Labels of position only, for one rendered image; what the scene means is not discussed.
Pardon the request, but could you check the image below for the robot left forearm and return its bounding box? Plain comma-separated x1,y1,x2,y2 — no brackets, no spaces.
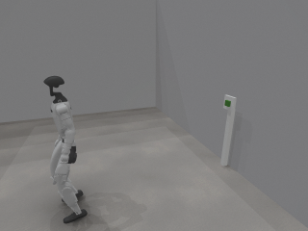
60,130,75,164

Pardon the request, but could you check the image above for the robot right hand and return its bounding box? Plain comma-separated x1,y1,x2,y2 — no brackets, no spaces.
54,139,60,149

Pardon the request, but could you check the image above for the right robot thigh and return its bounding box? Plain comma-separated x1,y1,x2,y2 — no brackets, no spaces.
50,141,63,179

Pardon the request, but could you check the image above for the panel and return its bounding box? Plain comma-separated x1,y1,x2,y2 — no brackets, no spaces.
220,94,237,167

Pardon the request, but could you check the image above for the left robot upper arm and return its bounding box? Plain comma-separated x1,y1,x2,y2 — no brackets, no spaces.
56,103,76,135

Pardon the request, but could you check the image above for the robot left foot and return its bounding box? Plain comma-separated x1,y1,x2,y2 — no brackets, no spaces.
63,209,88,224

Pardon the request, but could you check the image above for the robot left hand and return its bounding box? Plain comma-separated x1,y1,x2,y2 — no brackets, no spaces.
53,163,68,185

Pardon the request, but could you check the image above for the button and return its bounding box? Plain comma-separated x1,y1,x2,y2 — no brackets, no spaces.
224,100,231,107

